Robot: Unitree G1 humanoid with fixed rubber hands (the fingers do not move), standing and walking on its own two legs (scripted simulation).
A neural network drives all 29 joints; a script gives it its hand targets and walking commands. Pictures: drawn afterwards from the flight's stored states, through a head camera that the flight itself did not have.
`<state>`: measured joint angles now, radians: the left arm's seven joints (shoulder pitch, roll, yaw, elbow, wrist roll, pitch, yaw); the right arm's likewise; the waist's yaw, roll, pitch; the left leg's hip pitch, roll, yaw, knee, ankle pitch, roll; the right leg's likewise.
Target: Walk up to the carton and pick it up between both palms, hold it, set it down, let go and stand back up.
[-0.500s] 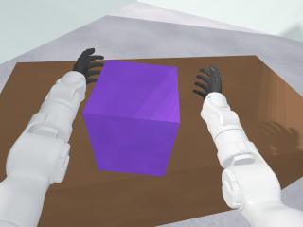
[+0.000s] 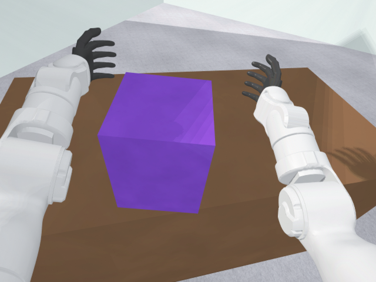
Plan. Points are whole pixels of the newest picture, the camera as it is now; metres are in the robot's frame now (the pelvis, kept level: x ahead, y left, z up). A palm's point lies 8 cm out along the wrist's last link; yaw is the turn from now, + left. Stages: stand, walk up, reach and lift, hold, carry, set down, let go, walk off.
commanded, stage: set down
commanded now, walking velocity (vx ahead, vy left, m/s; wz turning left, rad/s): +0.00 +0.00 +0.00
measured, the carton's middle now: (163, 145) +0.42 -0.01 +0.07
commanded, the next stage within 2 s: none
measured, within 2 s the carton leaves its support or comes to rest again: neither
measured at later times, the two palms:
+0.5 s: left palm (74, 102) +0.45 +0.16 +0.19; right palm (264, 124) +0.36 -0.22 +0.17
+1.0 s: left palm (53, 143) +0.38 +0.20 +0.15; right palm (262, 153) +0.31 -0.20 +0.14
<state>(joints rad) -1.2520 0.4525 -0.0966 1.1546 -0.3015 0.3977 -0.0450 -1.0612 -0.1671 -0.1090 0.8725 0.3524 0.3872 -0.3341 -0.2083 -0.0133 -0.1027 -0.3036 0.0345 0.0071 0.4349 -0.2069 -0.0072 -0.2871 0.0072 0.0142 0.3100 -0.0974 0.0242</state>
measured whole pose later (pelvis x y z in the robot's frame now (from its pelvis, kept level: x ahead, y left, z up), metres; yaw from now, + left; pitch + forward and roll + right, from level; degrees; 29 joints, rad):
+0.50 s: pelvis +0.00 +0.00 +0.00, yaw -1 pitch -1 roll -2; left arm -0.88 0.44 0.05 0.69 -0.24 0.54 -0.09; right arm -0.68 -0.17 -0.05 0.43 0.39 0.44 -0.33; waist -0.16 -0.03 0.01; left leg -0.18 0.04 0.02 0.42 -0.22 -0.01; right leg -0.17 0.02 0.02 0.29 -0.10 0.02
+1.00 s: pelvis +0.00 +0.01 +0.00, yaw -1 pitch -4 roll -2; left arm -0.49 0.41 0.06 0.21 -0.24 0.64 -0.11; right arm -0.33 -0.14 -0.06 0.04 0.34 0.51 -0.33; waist -0.09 -0.02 0.04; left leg -0.11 0.03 0.02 0.41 -0.23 0.00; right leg -0.10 0.00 0.03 0.29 -0.12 0.03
